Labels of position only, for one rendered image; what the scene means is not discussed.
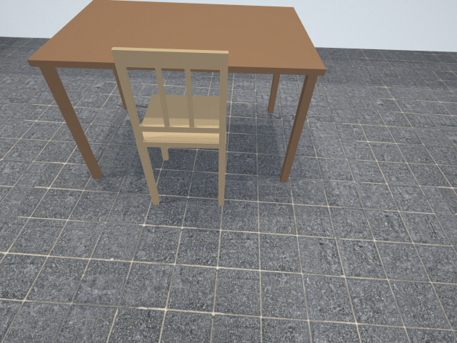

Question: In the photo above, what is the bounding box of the table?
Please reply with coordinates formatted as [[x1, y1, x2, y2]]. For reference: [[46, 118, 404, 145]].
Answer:
[[27, 0, 326, 182]]

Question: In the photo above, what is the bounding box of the chair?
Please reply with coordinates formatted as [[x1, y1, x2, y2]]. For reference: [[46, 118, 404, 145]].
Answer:
[[111, 47, 229, 206]]

